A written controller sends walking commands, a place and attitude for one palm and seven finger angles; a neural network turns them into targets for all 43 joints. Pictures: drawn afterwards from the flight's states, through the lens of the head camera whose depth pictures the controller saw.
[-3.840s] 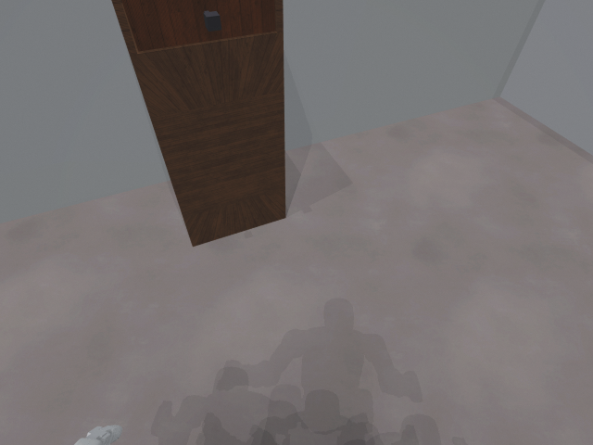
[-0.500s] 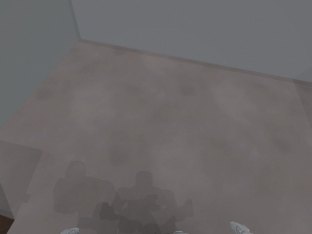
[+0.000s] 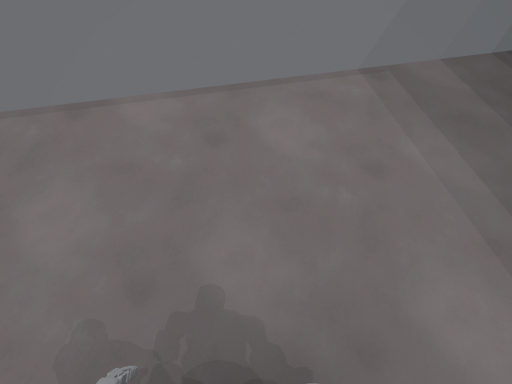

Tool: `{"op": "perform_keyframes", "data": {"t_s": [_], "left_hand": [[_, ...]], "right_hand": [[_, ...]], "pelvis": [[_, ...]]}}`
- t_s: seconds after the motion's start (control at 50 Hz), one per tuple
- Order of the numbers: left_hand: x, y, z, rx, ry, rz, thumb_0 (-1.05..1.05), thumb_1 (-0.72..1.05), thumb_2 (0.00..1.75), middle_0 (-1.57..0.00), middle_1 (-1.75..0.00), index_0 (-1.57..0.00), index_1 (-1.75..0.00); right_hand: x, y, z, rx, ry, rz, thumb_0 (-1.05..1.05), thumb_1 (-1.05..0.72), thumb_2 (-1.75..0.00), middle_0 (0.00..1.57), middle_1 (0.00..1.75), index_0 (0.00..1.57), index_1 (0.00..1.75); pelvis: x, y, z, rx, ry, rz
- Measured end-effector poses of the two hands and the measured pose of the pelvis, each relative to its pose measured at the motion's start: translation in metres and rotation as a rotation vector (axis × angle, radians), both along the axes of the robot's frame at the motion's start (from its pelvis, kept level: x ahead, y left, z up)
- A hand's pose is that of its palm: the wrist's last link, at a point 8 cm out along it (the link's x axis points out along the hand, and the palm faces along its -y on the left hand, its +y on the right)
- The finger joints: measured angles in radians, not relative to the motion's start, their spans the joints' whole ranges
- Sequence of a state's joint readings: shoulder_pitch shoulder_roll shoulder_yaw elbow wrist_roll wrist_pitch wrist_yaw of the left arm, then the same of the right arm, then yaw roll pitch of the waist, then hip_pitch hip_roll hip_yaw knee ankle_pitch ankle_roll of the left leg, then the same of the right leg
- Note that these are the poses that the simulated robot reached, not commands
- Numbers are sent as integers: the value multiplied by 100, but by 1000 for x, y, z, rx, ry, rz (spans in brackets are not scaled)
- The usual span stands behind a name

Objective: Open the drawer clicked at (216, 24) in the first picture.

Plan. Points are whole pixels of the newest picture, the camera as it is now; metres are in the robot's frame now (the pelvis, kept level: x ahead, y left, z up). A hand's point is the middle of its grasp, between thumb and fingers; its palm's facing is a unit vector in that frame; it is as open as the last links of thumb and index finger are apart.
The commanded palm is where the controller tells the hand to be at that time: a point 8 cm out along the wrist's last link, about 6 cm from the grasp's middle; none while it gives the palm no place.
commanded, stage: walk to a spot facing it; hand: left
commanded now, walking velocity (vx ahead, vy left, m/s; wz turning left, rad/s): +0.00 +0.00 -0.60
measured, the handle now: out of the picture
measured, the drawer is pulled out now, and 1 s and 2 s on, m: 0.00 0.00 0.00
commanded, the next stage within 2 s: turn to face it in 0.78 s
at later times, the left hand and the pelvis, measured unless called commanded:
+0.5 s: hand out of the picture +0.12 +0.20 -0.16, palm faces -0.15 -0.97 -0.20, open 7.4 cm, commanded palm none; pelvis +0.04 +0.01 +0.01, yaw -15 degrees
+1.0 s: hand (240, 280) +0.33 +0.05 -0.16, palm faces -0.55 -0.80 -0.26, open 7.4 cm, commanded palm none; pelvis +0.11 -0.05 -0.01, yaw -33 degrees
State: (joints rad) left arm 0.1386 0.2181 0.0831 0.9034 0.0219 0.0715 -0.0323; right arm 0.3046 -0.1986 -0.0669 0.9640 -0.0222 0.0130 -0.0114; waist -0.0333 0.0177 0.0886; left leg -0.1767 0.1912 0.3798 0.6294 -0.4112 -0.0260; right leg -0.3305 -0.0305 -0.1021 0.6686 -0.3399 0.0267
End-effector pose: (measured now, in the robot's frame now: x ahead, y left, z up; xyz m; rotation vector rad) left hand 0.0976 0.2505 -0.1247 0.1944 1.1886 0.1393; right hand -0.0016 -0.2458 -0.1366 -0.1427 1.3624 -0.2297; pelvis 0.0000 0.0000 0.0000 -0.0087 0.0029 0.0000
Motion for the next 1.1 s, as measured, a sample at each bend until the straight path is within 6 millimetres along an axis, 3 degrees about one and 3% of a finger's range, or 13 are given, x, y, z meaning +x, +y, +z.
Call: {"op": "perform_keyframes", "data": {"t_s": [0.04, 0.1, 0.28, 0.38, 0.52, 0.6, 0.7, 0.82, 0.96, 1.02, 1.1], "left_hand": [[21, -11, 2, 25, -60, -40, 1, 91, 90, -20, -30, -20, -30], [35, -24, 13, 44, -103, -64, 1, 91, 90, -20, -30, -20, -30], [36, -42, 25, 30, -59, -137, 1, 90, 90, -20, -30, -21, -30], [27, -34, 17, 2, -11, -144, 1, 90, 90, -20, -30, -21, -30], [23, -1, -12, -23, 105, -142, 1, 90, 90, -20, -30, -21, -30], [44, 7, -13, -25, 166, -209, 1, 90, 90, -20, -30, -20, -30], [92, -1, -6, -20, 151, -286, 1, 91, 90, -20, -30, -20, -30], [159, -44, -3, -9, 106, -405, 1, 91, 90, -20, -30, -20, -30], [239, -137, -4, 15, -28, -603, 1, 91, 90, -20, -30, -20, -30], [256, -169, 2, 6, -101, -629, 1, 91, 90, -20, -30, -20, -30], [260, -195, 14, -24, -143, -616, 1, 91, 90, -20, -30, -20, -30]], "right_hand": [[-10, -12, -12, 14, 26, -30, 1, -91, -90, 20, 30, 20, 30], [-11, -23, -13, 13, 33, -59, 1, -91, -90, 20, 30, 20, 30], [32, -36, 13, 1, -144, -86, 1, -91, -90, 19, 30, 20, 30], [56, -35, 25, -29, -200, -85, 1, -91, -90, 20, 30, 20, 30], [87, -17, 39, -109, -285, -104, 1, -91, -90, 20, 30, 20, 30], [75, -3, 47, -119, -268, -173, 1, -91, -90, 20, 30, 20, 30], [45, 14, 43, -96, -170, -272, 1, -91, -90, 20, 30, 20, 30], [0, 31, 26, -29, -34, -422, 1, -91, -90, 20, 30, 21, 30], [-46, 27, -10, 58, 81, -601, 1, -91, -90, 20, 30, 20, 30], [-50, 18, -18, 80, 119, -623, 1, -91, -90, 20, 30, 20, 30], [-31, 1, -12, 84, 94, -594, 1, -91, -90, 19, 30, 20, 30]], "pelvis": [[1, -9, -7, 4, -1, -21], [0, -17, -3, 9, -14, -46], [6, -23, 14, 28, -6, -148], [17, -14, 15, 18, 4, -196], [44, 10, 6, -1, 6, -278], [61, 15, 12, -17, -6, -350], [79, 12, 19, -32, -9, -408], [95, -2, 15, -25, -7, -489], [112, -42, -8, 12, -4, -572], [115, -54, -9, 1, -13, -558], [122, -66, 0, 3, -21, -527]]}}
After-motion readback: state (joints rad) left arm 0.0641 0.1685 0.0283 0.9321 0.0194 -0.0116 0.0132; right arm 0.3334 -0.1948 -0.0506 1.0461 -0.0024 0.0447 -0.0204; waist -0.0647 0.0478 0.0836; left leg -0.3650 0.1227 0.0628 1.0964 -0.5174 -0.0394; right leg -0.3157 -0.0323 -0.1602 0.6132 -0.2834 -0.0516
